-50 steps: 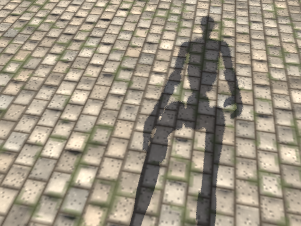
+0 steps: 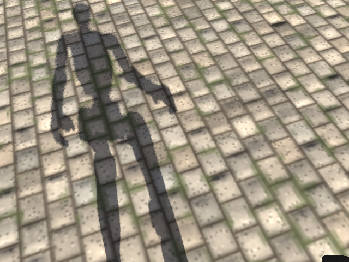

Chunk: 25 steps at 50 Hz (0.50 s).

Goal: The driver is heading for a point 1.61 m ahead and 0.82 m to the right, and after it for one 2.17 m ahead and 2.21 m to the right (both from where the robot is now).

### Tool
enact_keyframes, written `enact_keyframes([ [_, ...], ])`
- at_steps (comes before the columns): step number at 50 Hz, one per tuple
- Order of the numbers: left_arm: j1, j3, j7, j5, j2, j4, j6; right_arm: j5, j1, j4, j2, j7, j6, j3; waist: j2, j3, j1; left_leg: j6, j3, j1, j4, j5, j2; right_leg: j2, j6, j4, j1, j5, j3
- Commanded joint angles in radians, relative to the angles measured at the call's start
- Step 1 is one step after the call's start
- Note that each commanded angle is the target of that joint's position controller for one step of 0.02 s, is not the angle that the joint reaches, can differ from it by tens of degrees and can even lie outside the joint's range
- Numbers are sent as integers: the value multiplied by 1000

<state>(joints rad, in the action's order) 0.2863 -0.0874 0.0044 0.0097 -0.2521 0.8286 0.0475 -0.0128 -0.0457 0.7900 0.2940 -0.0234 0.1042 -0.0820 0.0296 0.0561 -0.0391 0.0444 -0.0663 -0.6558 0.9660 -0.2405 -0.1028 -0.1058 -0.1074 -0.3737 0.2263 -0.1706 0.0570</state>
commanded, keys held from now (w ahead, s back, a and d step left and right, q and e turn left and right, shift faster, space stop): e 0.96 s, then no key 0.04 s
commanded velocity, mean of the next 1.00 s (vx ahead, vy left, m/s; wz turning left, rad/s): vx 0.07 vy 0.00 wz -0.59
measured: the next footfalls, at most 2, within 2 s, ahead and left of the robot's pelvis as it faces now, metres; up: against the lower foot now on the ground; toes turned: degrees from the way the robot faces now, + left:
left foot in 0.22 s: +0.29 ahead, +0.11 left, +0.00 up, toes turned -12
right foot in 0.64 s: +0.14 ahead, -0.12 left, +0.00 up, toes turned -25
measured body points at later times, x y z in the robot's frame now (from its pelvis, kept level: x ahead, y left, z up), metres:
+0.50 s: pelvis +0.14 +0.03 -0.01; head +0.19 +0.02 +0.44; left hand +0.37 +0.26 -0.11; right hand +0.21 -0.27 -0.11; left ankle +0.25 +0.12 -0.75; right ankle +0.11 -0.10 -0.69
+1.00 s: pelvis +0.15 -0.01 -0.01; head +0.16 -0.05 +0.44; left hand +0.44 +0.14 -0.08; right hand +0.14 -0.34 -0.11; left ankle +0.25 +0.11 -0.71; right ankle +0.11 -0.10 -0.75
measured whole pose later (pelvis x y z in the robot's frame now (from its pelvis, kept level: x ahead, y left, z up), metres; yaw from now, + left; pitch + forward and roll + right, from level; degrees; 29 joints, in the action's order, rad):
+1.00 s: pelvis +0.15 -0.01 -0.01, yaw -35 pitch +3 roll +2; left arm 0.19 -0.07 -0.03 0.00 -0.31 0.61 -0.04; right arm 0.00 -0.08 0.72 0.30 -0.01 0.00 -0.08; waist 0.01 0.02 -0.01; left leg 0.07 -0.07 -0.44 0.78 -0.36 0.03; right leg -0.07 -0.04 -0.52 0.32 -0.23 0.17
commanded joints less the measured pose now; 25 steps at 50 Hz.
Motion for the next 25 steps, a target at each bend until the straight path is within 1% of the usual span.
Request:
enact_keyframes([
  [1, -41, -45, -27, 10, -184, -84, -3, -4, -5, -56, 38, 1, -8, -5, -95, -114, 37, 16, 49, 115, -196, 180, 73, 180, -110, 44, 28, 640, 115],
  [3, -19, -44, -37, 15, -179, -85, -21, 6, 48, -77, 39, 12, -10, 0, -124, -131, 9, 11, 48, 155, -319, 282, 109, 170, -74, 21, 16, 560, 135],
  [5, -1, -42, -43, 14, -175, -84, -34, 10, 91, -99, 51, 22, -12, 0, -135, -131, -8, 10, 33, 164, -392, 294, 129, 184, -59, -13, -18, 471, 191],
  [6, 1, -42, -46, 13, -172, -87, -39, 9, 96, -105, 64, 25, -12, -2, -137, -129, -7, 6, 17, 164, -422, 276, 132, 194, -57, -38, -44, 435, 228],
  [8, -21, -39, -51, 9, -165, -104, -43, 5, 70, -105, 97, 29, -3, -12, -151, -132, 12, -13, -10, 180, -475, 215, 133, 209, -52, -107, -100, 398, 307],
  [9, -44, -37, -53, 9, -159, -118, -44, 2, 35, -98, 109, 29, 4, -16, -160, -139, 32, -29, -9, 217, -515, 215, 130, 199, -42, -155, -114, 383, 332],
  [10, -72, -31, -51, 9, -148, -136, -43, -8, -23, -89, 120, 26, 14, -20, -148, -163, 69, -57, -2, 325, -597, 343, 105, 155, -12, -242, -94, 358, 320],
  [11, -80, -14, -49, -7, -100, -169, -38, -31, -101, -87, 175, 17, 17, -29, -54, -272, 88, -125, -122, 563, -546, 662, -56, 86, 34, -452, 20, 189, 259],
  [12, 127, -4, -45, -8, -49, -153, -34, -51, -126, -95, 191, 11, 1, -25, 208, -394, 2, -321, -404, 858, -486, 1068, -325, -68, 98, -727, 268, -569, 166],
  [13, 200, -17, -34, 6, -163, -141, -37, -9, -137, -92, 162, 14, -21, -27, 239, -467, -6, -390, -573, 874, -523, 793, -408, 10, 127, -884, 360, -577, 146],
  [14, 100, -39, -36, 19, -233, -134, -55, 0, -96, -121, 95, 9, -34, -10, 119, -354, 35, -350, -450, 785, -549, 597, -324, 52, 161, -957, 411, -486, 121],
  [15, 24, -43, -42, 18, -235, -149, -76, -5, -64, -125, 71, 5, -50, 1, 61, -268, 41, -303, -329, 681, -575, 453, -258, 78, 180, -962, 430, -411, 80],
  [16, -5, -44, -48, 14, -223, -156, -97, -7, -32, -131, 61, 2, -63, 8, 48, -203, 37, -284, -261, 572, -611, 345, -216, 101, 190, -953, 418, -369, 66],
  [17, -8, -40, -46, 17, -197, -167, -109, -13, -6, -129, 79, -2, -73, 6, 72, -154, 18, -270, -197, 469, -650, 261, -179, 118, 189, -914, 374, -333, 47],
  [18, -2, -32, -45, 19, -163, -174, -114, -20, 1, -127, 93, -4, -77, 0, 97, -127, 13, -261, -128, 404, -682, 229, -140, 119, 186, -859, 331, -302, 13],
  [19, 1, -26, -44, 19, -136, -181, -112, -21, -1, -124, 98, -6, -79, -3, 115, -127, 13, -265, -86, 398, -695, 235, -127, 118, 185, -803, 313, -290, -10],
  [20, -8, -22, -45, 16, -124, -189, -109, -20, -7, -123, 104, -8, -80, -7, 121, -141, 20, -277, -64, 414, -700, 263, -137, 126, 185, -754, 304, -283, -22],
  [22, -40, -14, -41, 8, -117, -209, -103, -13, -13, -121, 120, -13, -82, -15, 116, -178, 33, -297, -40, 452, -698, 303, -171, 154, 179, -656, 279, -252, -28],
  [23, -53, -12, -36, 6, -116, -217, -100, -10, -10, -123, 128, -14, -85, -18, 115, -193, 38, -298, -26, 458, -699, 304, -184, 163, 173, -608, 254, -229, -33],
  [25, -62, -11, -25, 7, -124, -226, -99, -5, -5, -123, 145, -14, -94, -24, 124, -202, 40, -291, 6, 451, -703, 268, -196, 166, 158, -525, 197, -197, -55],
])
